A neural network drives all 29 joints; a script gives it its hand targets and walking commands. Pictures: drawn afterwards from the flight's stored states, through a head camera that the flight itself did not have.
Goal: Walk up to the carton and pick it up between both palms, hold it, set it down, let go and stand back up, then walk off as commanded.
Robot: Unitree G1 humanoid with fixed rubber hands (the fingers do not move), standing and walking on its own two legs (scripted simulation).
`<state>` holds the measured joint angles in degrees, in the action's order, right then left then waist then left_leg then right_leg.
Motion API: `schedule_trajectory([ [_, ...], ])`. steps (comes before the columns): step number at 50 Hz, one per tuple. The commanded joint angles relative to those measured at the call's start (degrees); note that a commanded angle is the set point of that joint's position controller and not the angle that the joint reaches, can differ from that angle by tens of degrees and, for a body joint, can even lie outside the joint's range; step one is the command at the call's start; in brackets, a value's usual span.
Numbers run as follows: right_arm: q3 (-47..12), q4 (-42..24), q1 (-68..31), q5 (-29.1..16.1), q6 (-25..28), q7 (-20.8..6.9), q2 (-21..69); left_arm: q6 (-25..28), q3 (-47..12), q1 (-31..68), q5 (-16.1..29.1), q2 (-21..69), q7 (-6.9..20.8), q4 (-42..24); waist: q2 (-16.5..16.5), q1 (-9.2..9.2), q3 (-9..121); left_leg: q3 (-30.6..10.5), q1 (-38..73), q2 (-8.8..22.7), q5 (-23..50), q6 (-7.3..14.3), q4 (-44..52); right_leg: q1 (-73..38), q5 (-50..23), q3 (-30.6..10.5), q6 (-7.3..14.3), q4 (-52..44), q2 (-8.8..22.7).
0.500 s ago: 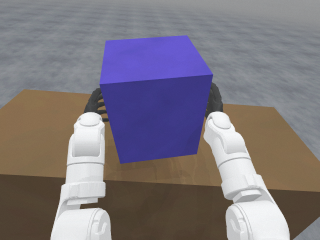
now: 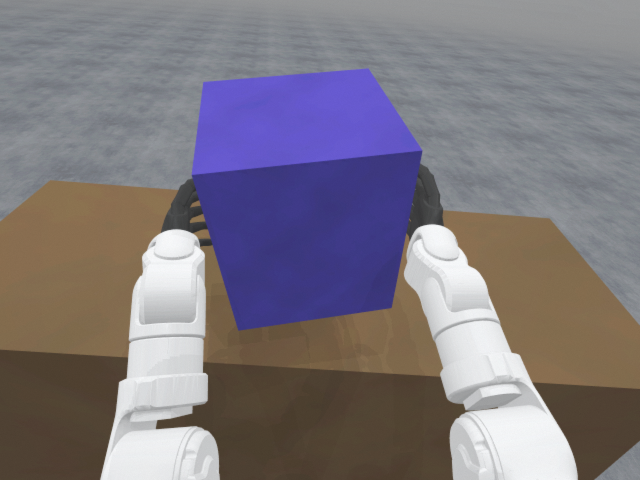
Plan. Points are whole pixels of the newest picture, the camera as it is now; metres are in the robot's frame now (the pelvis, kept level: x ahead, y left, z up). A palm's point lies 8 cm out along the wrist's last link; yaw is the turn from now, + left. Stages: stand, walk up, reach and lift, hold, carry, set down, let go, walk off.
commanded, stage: hold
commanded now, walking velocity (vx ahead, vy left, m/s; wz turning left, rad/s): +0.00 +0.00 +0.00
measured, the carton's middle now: (302, 201) +0.41 +0.01 +0.21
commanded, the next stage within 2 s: set down in 1.96 s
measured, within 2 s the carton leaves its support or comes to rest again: neither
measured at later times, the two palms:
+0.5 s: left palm (187, 238) +0.35 +0.14 +0.19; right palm (429, 230) +0.35 -0.15 +0.21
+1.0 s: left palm (182, 243) +0.35 +0.15 +0.18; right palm (423, 233) +0.35 -0.14 +0.20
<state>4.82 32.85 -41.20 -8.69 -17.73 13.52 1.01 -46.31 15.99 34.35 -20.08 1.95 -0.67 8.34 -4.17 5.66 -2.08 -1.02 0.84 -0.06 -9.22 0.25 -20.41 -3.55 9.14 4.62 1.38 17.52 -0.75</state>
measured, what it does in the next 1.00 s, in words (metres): stands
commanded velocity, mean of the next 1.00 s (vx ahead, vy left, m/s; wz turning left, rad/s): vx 0.00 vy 0.00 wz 0.00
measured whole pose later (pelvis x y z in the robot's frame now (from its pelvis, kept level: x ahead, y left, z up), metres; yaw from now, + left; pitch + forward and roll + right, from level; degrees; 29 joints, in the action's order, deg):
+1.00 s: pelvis +0.00 +0.00 +0.00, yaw +0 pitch -12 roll -1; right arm 5.3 34.1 -41.0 -8.2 -17.4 13.3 0.9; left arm -46.4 16.5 35.2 -19.6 2.1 -0.5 10.0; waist -4.5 5.6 -3.0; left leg -0.8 0.8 -0.3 -9.2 0.4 -20.5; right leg -3.3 9.4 4.6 1.3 18.2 -0.5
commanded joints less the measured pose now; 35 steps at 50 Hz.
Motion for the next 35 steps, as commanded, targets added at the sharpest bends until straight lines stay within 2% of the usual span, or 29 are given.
schedule_trajectory([
  [1,-18.14,-13.97,-46.02,-3.91,1.88,-9.53,28.66,7.80,-22.92,53.26,10.83,26.43,12.09,-11.58,4.67,1.16,20.00,2.97,4.07,-2.21,11.51,-0.69,3.40,-2.95,-6.98,0.13,-3.74,-3.04,-0.63],
  [2,-16.92,-15.23,-48.08,-2.82,2.62,-9.65,27.99,8.21,-25.22,55.97,11.45,26.95,11.85,-12.15,6.64,1.87,22.81,2.62,4.22,-1.50,9.46,-1.28,3.51,-2.33,-4.17,0.47,-3.55,-2.96,-0.64],
  [3,-18.00,-13.75,-47.30,-3.52,2.67,-10.17,29.58,8.87,-25.43,57.79,12.01,27.69,11.41,-14.85,6.56,0.84,22.73,2.64,3.75,-1.59,9.45,-1.13,3.43,-2.17,-4.24,0.66,-3.26,-2.24,-0.87],
  [4,-18.17,-16.98,-52.19,-3.95,3.55,-10.34,29.63,8.60,-25.37,57.94,11.51,28.54,11.05,-11.67,6.58,0.37,23.49,2.36,4.24,-1.16,9.41,-0.90,3.62,-1.62,-3.54,0.64,-3.15,-2.80,-0.86],
  [6,-19.59,-16.59,-53.79,-4.44,3.97,-10.83,29.95,9.21,-26.83,58.67,12.24,29.62,10.10,-11.87,7.45,0.13,23.86,1.52,4.71,-0.64,11.85,-1.65,3.35,-0.72,-2.67,0.91,-2.97,-2.54,-1.49],
  [7,-18.71,-15.41,-52.59,-3.57,3.84,-10.70,29.95,9.57,-25.37,59.00,11.81,27.68,10.28,-11.19,6.21,-0.50,25.10,2.88,5.37,-1.57,10.14,-1.10,3.11,-1.11,-2.15,0.50,-3.18,-3.25,-0.94],
  [9,-17.31,-15.31,-51.18,-3.29,4.05,-10.68,27.80,8.97,-27.11,55.72,12.19,29.38,9.72,-11.34,7.72,1.33,25.77,1.92,6.57,-0.83,12.83,-2.42,2.93,-0.38,-3.86,0.63,-3.03,-2.68,-1.43],
  [10,-18.66,-15.85,-50.34,-3.83,4.00,-10.37,29.57,9.52,-27.43,57.75,12.61,29.21,9.88,-15.43,7.62,1.21,29.39,2.31,7.11,-1.20,15.79,-2.12,2.16,-3.17,-7.47,0.96,-3.33,-1.70,-1.84],
  [11,-17.70,-16.96,-52.45,-3.46,3.99,-10.11,29.38,9.03,-25.86,56.30,12.20,29.12,9.90,-10.27,6.93,0.52,27.43,2.88,5.74,-1.95,11.23,-1.19,2.64,-2.37,-5.60,0.23,-3.34,-2.81,-0.99],
  [12,-19.26,-17.26,-53.63,-3.88,3.64,-10.45,29.86,9.48,-25.46,57.99,12.99,28.48,9.91,-10.63,5.04,0.20,27.03,2.30,4.73,-1.47,11.65,-0.86,2.96,-2.73,-5.95,0.12,-3.64,-2.62,-1.29],
  [13,-19.58,-17.56,-52.19,-4.18,3.92,-10.64,29.10,9.78,-26.43,58.59,12.67,29.12,9.41,-15.31,6.77,0.09,29.93,2.09,6.16,-1.27,13.35,-1.22,2.73,-2.42,-6.56,0.25,-3.56,-1.78,-1.34],
  [14,-20.18,-18.47,-52.05,-4.67,4.01,-10.47,28.63,9.31,-25.83,55.64,12.32,28.55,9.44,-12.86,6.86,-0.54,30.18,2.10,7.05,-1.42,14.48,-0.95,2.12,-2.22,-7.45,0.31,-3.42,-1.99,-1.36],
  [15,-19.60,-17.05,-50.09,-4.34,3.70,-10.17,28.57,9.39,-26.67,56.28,12.39,28.87,9.28,-15.00,8.41,0.65,29.40,2.16,9.13,-1.19,15.56,-1.82,1.63,-0.88,-7.59,0.39,-3.28,-1.97,-1.40],
  [16,-20.35,-18.32,-51.37,-5.44,4.19,-10.78,28.60,9.44,-28.51,58.02,12.80,30.65,8.96,-18.42,8.96,0.44,32.81,1.59,10.08,-0.73,18.42,-2.58,1.40,-1.03,-7.42,0.98,-3.08,-1.53,-2.43],
  [17,-20.68,-18.00,-50.15,-5.49,3.87,-10.34,28.75,9.30,-27.95,57.08,12.62,29.29,8.79,-16.66,8.45,0.32,30.88,1.67,9.83,-0.99,18.66,-2.31,0.70,-0.77,-8.96,0.51,-3.33,-1.79,-1.99],
  [18,-17.94,-13.22,-46.63,-3.98,2.50,-10.33,26.84,8.23,-25.02,53.55,10.76,27.70,9.35,-10.58,7.19,0.49,24.48,2.14,7.62,-1.14,14.00,-2.05,2.02,-0.95,-6.01,-0.32,-3.09,-3.20,-1.29],
  [19,-19.11,-13.35,-46.81,-3.79,1.84,-9.99,27.79,7.09,-22.22,49.13,9.38,26.43,10.37,-6.13,4.46,-0.66,20.41,2.73,4.92,-1.37,11.11,-0.21,3.24,-2.17,-5.82,-0.05,-3.65,-3.72,-0.95],
  [20,-18.22,-13.18,-48.21,-3.56,2.13,-10.03,28.43,7.37,-21.55,51.78,9.39,26.43,11.04,-8.51,4.28,-0.65,21.72,2.93,2.69,-2.11,7.53,0.37,3.77,-3.77,-4.66,-0.28,-3.71,-3.23,-0.29],
  [21,-16.83,-9.91,-47.43,-1.79,1.37,-10.12,28.63,7.45,-19.44,54.00,8.61,24.10,11.67,-4.64,2.22,-0.22,16.59,3.40,-1.67,-2.13,0.78,1.49,5.73,-3.12,-1.05,-0.68,-4.13,-3.71,0.52],
  [22,-16.97,-12.16,-53.51,-2.03,2.64,-10.89,29.38,8.24,-20.39,58.00,9.09,26.27,11.44,-6.41,3.78,-1.63,21.42,3.44,-1.30,-1.95,-1.04,1.48,6.41,-2.46,3.37,0.24,-3.71,-3.27,-0.03],
  [24,-18.16,-13.63,-52.96,-3.16,3.46,-10.85,31.82,9.36,-21.92,58.55,10.77,27.03,10.69,-10.29,3.66,-1.94,26.29,3.57,0.85,-2.14,5.08,1.35,4.83,-3.98,-3.33,0.01,-3.93,-2.29,-0.18],
  [25,-17.80,-14.44,-52.88,-3.11,4.11,-10.60,30.41,9.16,-24.00,57.47,11.85,28.44,10.46,-9.73,5.95,-0.41,26.55,2.92,2.93,-1.37,8.83,0.02,3.92,-3.36,-5.78,0.29,-3.44,-1.83,-0.68],
  [26,-19.70,-18.67,-54.92,-4.20,4.53,-10.24,31.43,10.01,-27.25,58.62,13.82,30.47,9.77,-13.69,6.95,-0.03,33.94,2.21,7.41,-1.18,16.17,-1.21,1.90,-3.59,-9.30,0.60,-3.18,-1.45,-1.87],
  [27,-21.60,-21.89,-54.37,-5.14,4.45,-9.69,32.13,10.64,-27.48,59.15,14.61,28.14,9.37,-15.38,6.26,0.59,35.10,2.34,8.02,-1.78,17.16,-0.71,0.71,-3.32,-11.80,0.12,-4.07,-1.45,-1.42],
  [29,-20.65,-18.95,-50.80,-5.11,3.30,-9.02,30.66,9.45,-25.00,54.58,12.34,27.89,10.00,-11.20,5.57,0.55,29.27,2.20,7.69,-1.79,18.12,-0.89,0.56,-2.83,-13.38,-0.57,-4.43,-1.81,-1.07],
  [31,-18.28,-12.77,-47.53,-3.49,1.62,-8.95,28.82,7.95,-20.03,52.31,8.70,24.95,11.58,-3.96,4.14,-0.14,18.13,3.03,2.33,-2.51,6.71,0.68,3.84,-2.66,-4.71,-0.79,-4.17,-3.62,0.09],
  [33,-15.02,-7.94,-47.39,-1.01,1.72,-9.84,29.47,8.88,-20.31,59.24,8.99,25.19,12.40,-6.63,5.27,0.34,16.95,3.47,-1.11,-2.02,-0.70,0.48,5.92,-3.02,2.15,-0.08,-3.64,-3.35,0.65],
  [34,-15.46,-10.43,-49.05,-1.01,2.53,-10.30,29.56,9.49,-22.25,59.66,10.55,26.35,11.84,-9.57,5.70,0.03,21.02,3.26,-0.37,-1.41,2.12,0.01,5.68,-3.38,-0.16,0.36,-3.53,-2.46,-0.16],
  [35,-16.03,-14.62,-51.90,-2.10,4.41,-10.64,29.29,10.30,-26.70,61.58,13.13,29.59,10.85,-16.29,7.95,1.16,30.23,2.50,4.61,-0.84,9.36,-1.44,4.15,-2.73,-3.89,1.35,-2.96,-1.25,-1.33],
])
